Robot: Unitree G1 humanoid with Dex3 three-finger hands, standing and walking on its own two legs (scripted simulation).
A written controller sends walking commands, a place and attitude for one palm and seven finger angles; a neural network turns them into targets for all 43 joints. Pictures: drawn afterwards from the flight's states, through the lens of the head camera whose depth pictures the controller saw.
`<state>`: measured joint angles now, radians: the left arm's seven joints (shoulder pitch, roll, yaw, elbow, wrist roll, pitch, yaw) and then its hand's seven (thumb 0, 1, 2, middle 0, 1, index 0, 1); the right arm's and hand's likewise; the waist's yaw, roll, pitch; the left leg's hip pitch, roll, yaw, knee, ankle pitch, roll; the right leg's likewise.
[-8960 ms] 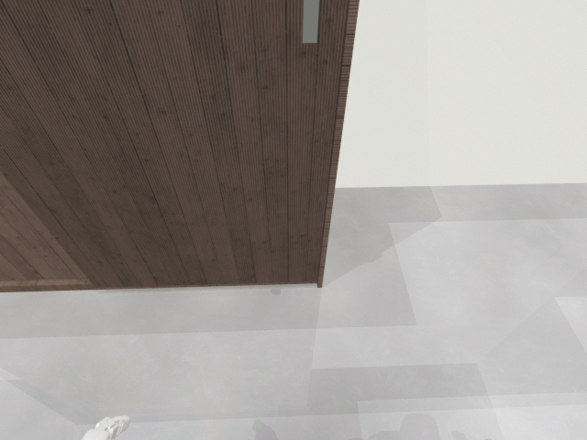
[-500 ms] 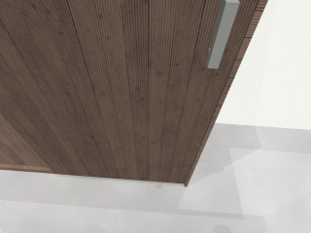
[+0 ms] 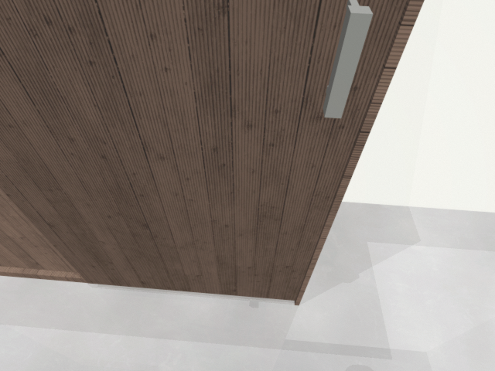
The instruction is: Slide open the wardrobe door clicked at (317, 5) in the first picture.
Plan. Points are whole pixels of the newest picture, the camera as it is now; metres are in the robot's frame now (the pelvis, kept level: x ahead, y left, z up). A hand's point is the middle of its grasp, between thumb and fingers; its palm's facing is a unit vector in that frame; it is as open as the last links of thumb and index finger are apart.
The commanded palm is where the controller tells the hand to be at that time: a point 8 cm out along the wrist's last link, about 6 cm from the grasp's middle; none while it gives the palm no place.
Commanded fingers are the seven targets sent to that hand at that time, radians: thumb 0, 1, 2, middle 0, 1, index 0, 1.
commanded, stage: look again from close up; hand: right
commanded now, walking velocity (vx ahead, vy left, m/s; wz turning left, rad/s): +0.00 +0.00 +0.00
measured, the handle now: (342, 60) +0.48 -0.10 +0.28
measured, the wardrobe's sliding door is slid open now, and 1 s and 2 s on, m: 0.00 0.00 0.00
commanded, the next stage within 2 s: raise the hand with hooked fingers in 0.28 s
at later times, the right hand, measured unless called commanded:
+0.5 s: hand out of the picture +0.13 -0.19 -0.09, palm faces +0.27 +0.95 -0.18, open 7.5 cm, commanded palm +0.11 -0.24 -0.04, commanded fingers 0.00 -0.74 -0.83 0.21 0.41 0.21 0.41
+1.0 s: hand (423, 344) +0.16 -0.20 +0.07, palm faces +0.14 +0.98 -0.10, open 9.8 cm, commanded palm +0.14 -0.26 +0.07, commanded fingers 0.00 -0.15 -0.58 0.25 0.78 0.25 0.78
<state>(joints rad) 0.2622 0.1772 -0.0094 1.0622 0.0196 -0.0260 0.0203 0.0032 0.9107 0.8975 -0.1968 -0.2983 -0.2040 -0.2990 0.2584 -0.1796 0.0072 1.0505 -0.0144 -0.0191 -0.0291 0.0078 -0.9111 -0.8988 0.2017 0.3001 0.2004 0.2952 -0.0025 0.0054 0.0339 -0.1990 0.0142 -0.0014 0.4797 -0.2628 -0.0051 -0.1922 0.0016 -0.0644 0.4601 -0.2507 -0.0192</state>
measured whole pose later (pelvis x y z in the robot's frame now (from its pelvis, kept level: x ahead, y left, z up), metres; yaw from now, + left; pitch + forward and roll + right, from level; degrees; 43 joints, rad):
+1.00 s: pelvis -0.02 +0.03 -0.04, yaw -6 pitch +3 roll +2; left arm 0.20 0.25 -0.02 0.59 -0.03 -0.28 0.08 0.01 0.90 0.90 -0.20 -0.30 -0.21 -0.30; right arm 0.38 -0.26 -0.23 -0.13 0.31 -0.40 0.31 0.02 -0.38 -0.68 0.24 0.64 0.23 0.63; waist -0.06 -0.03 -0.04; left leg -0.45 -0.01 0.13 0.82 -0.43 0.04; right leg -0.52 -0.03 0.07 0.88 -0.41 0.02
